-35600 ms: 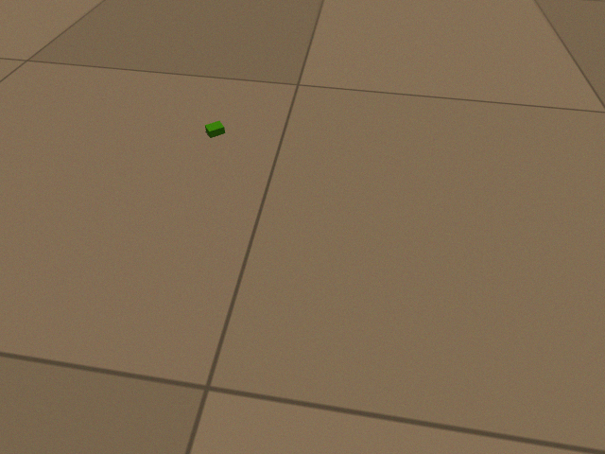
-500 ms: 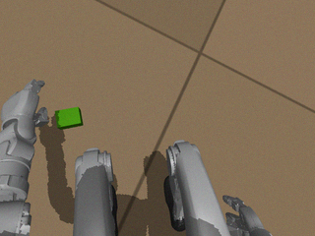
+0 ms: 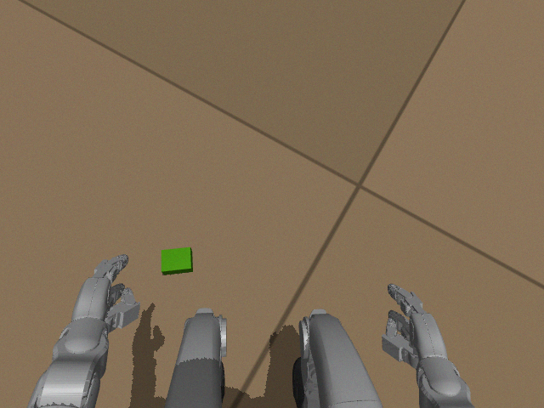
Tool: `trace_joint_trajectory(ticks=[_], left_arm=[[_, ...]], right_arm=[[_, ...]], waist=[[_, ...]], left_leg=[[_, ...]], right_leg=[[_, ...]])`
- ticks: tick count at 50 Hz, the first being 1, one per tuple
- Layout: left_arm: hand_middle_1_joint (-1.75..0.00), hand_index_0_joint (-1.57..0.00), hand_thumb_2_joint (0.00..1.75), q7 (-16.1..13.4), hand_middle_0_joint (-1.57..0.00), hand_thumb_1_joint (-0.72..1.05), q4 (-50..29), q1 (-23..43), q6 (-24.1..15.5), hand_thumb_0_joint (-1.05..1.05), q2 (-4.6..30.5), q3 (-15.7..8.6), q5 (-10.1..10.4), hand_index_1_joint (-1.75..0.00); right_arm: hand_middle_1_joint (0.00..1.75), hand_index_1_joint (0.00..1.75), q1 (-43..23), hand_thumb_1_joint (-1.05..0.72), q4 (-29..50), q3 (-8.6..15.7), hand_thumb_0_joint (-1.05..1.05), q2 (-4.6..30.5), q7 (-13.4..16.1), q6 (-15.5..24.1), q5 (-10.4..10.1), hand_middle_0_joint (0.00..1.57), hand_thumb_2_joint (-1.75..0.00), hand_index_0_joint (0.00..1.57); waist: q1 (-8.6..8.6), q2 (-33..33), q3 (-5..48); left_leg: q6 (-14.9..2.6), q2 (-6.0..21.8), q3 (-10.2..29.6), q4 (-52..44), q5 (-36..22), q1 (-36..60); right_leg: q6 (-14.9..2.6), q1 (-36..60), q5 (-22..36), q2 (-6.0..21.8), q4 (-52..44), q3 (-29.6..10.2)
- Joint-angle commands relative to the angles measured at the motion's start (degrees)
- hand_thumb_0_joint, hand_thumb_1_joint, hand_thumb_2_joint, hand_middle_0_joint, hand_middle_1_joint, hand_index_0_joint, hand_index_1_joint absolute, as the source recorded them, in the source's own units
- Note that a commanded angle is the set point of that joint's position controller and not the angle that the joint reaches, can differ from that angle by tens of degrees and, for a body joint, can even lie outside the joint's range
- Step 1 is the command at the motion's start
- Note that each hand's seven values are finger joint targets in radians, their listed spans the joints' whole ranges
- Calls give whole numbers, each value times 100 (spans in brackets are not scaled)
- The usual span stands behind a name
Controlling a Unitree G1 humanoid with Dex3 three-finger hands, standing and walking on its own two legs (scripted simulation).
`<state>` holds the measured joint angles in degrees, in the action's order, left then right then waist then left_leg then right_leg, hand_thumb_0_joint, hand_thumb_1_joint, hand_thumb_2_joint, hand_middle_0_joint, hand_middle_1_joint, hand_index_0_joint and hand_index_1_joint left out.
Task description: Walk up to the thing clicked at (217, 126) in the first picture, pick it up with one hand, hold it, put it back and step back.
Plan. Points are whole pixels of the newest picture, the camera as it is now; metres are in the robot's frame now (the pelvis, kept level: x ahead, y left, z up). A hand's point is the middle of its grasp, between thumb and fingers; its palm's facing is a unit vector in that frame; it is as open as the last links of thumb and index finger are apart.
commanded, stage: home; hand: left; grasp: from above
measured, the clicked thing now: (177, 261) +0.47 +0.24 -0.57
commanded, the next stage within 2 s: none
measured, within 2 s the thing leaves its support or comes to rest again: neither
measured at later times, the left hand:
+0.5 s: hand (91, 328) +0.22 +0.19 +0.08, palm faces +0.09 -0.97 -0.21, open 7.4 cm
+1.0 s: hand (88, 333) +0.21 +0.19 +0.08, palm faces +0.08 -0.98 -0.20, open 7.4 cm
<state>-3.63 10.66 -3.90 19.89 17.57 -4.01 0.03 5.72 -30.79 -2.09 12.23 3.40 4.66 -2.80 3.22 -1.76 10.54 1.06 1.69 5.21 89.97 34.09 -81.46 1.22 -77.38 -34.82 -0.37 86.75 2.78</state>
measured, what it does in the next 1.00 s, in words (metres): rises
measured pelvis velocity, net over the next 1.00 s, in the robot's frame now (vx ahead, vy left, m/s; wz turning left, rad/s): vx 0.06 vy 0.01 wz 0.04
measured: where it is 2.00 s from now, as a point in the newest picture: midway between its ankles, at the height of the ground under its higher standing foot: outside the picture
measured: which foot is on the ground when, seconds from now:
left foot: down 0.00-1.00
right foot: down 0.00-1.00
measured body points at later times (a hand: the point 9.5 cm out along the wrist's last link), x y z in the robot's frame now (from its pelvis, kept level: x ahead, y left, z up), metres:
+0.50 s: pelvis +0.06 +0.01 +0.12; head +0.08 +0.01 +0.57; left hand +0.21 +0.24 +0.09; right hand +0.22 -0.24 +0.06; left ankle +0.06 +0.12 -0.56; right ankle +0.05 -0.14 -0.56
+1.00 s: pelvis +0.06 +0.01 +0.12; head +0.08 +0.02 +0.57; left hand +0.21 +0.24 +0.09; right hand +0.23 -0.23 +0.06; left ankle +0.06 +0.12 -0.56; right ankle +0.05 -0.14 -0.56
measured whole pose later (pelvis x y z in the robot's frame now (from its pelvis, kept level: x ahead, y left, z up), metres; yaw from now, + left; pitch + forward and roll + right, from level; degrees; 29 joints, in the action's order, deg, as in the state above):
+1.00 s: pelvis +0.06 +0.01 +0.12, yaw +3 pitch +10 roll -3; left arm -1.4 -7.9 -28.8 26.2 13.0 -1.5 2.8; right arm 16.3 -30.9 -1.9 12.2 10.2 13.1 -0.4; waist 2.3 -2.8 9.1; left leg 0.3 1.5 3.6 58.9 28.5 -40.6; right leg 1.8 -36.1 -28.2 0.3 54.3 2.3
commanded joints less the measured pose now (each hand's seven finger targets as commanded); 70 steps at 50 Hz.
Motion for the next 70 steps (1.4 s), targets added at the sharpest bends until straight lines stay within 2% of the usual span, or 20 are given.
trace_joint_trajectory(ticks=[1,4,6,11,13,16,21,27,32,44,45,46,51,54,56,62,63,65,69,70], left_arm=[[-30,-20,90,-110,-20,90,-1336,-43,-52,0,581,-467,250,-30],[-30,-20,90,-100,-20,90,-1543,-419,35,0,438,-441,339,-30],[-30,-20,90,-86,-20,90,-1726,-817,65,0,339,-420,366,-30],[-30,-20,90,-56,-20,90,-2235,-1568,194,0,162,-266,387,-30],[-30,-20,90,-55,-20,90,-2398,-1956,276,0,120,-248,397,-30],[-30,-20,90,-29,-20,90,-2732,-2205,345,0,81,-189,369,-30],[-30,-20,90,65,-20,90,-2930,-2481,429,0,5,-89,338,-30],[-30,-20,90,197,-20,90,-2910,-2390,452,0,26,-109,303,-30],[-30,-20,90,240,-20,90,-3009,-2293,384,0,82,-145,263,-30],[-30,-20,90,211,-20,90,-2992,-2414,328,0,76,-91,229,-30],[-30,-20,90,182,-20,89,-3049,-2441,322,0,96,-131,235,-30],[-30,-20,90,204,-20,89,-2972,-2377,317,0,71,-92,249,-30],[-30,-20,90,199,-20,89,-2910,-2508,345,0,55,-105,256,-30],[-30,-20,90,205,-20,90,-2983,-2407,350,0,112,-117,248,-30],[-30,-20,90,199,-20,90,-2940,-2408,346,0,97,-125,267,-30],[-30,-20,90,219,-20,90,-2970,-2325,407,0,114,-121,257,-30],[-30,-20,90,224,-20,90,-2965,-2330,405,0,85,-110,263,-30],[-30,-20,90,224,-20,90,-3034,-2315,412,0,127,-122,263,-30],[-30,-20,90,241,-20,90,-2922,-2287,397,0,120,-134,255,-30],[-30,-20,90,237,-20,90,-3145,-2180,389,0,124,-106,265,-30]], right_arm=[[30,30,354,-90,637,282,0,835,317,406,1,20,-90,20],[30,30,492,-90,655,244,0,770,472,516,22,20,-90,20],[30,30,563,-90,686,236,0,741,548,586,52,20,-90,20],[30,30,810,-90,845,238,0,675,664,702,86,20,-90,20],[30,30,893,-90,912,241,0,648,698,738,87,20,-90,20],[30,30,886,-90,955,245,0,631,742,812,130,20,-90,20],[30,30,844,-90,1034,259,0,644,785,932,173,20,-90,20],[30,30,765,-90,1020,296,0,718,790,1077,230,20,-90,20],[30,30,700,-90,1013,307,0,730,757,1148,260,20,-90,20],[30,30,729,-90,904,321,0,747,758,1187,270,20,-90,20],[30,30,695,-90,936,315,0,725,763,1169,270,20,-90,20],[30,30,699,-90,917,317,0,748,757,1174,273,20,-90,20],[30,30,687,-90,915,320,0,745,757,1177,273,20,-90,20],[30,30,685,-90,914,330,0,748,748,1159,270,20,-90,20],[30,30,675,-90,937,323,0,756,741,1152,259,20,-90,20],[30,30,674,-90,941,316,0,743,733,1155,262,20,-90,20],[30,30,678,-90,962,319,0,746,733,1157,265,20,-90,20],[30,30,659,-90,973,321,0,748,738,1161,259,20,-90,20],[30,30,704,-90,916,332,0,768,736,1166,263,20,-90,20],[30,30,643,-90,984,314,0,741,736,1181,249,20,-90,20]], waist=[[103,-368,1977],[146,-349,1786],[58,-509,1633],[55,-426,1369],[0,-257,1225],[-28,-416,953],[-13,-143,495],[8,9,136],[-41,-87,219],[-77,-234,503],[-127,-181,434],[-52,-173,429],[-156,-120,367],[-127,-158,380],[-136,-16,301],[-136,-138,220],[-81,-149,259],[-128,-120,254],[-79,-261,204],[-117,-243,234]], left_leg=[[-194,-56,-61,-2072,-749,2636],[-185,-64,-102,-2442,-1192,3081],[-144,-57,-57,-2746,-1435,3461],[-136,-97,-165,-3301,-2006,4123],[-151,-117,-207,-3457,-2210,4303],[-121,-106,-220,-3749,-2240,4549],[-156,-122,-215,-4014,-2060,4661],[-178,-159,-293,-4071,-1806,4671],[-163,-175,-295,-4136,-1622,4725],[-109,-114,-194,-4127,-2212,4952],[-125,-126,-231,-4091,-2174,4887],[-128,-128,-233,-4091,-2171,4911],[-114,-105,-205,-4150,-2138,4842],[-109,-99,-208,-4123,-2225,4889],[-141,-121,-250,-4100,-2086,4774],[-143,-114,-238,-4183,-1730,4749],[-143,-114,-238,-4173,-1748,4784],[-147,-115,-234,-4174,-1741,4745],[-131,-92,-201,-4249,-1536,4771],[-134,-88,-162,-4251,-1560,4750]], right_leg=[[-239,1888,939,-108,-1950,-47],[-213,2407,1325,-111,-2358,-10],[-214,2623,1502,-107,-2529,24],[-182,3451,2017,-140,-3210,89],[-161,3776,2216,-144,-3454,94],[-171,3924,2178,-166,-3661,141],[-143,4085,2009,-167,-3977,184],[-86,4078,1811,-110,-4161,165],[-80,4134,1644,-106,-4157,162],[-136,4278,2032,-144,-3934,191],[-111,4275,2055,-139,-3995,178],[-113,4275,2057,-150,-3990,177],[-117,4275,1989,-159,-3966,209],[-122,4282,2065,-154,-3969,196],[-106,4324,2003,-135,-4030,161],[-110,4199,1698,-128,-4073,158],[-109,4203,1711,-127,-4077,152],[-106,4195,1703,-121,-4074,158],[-115,4108,1529,-136,-4045,157],[-108,4112,1559,-130,-4036,171]])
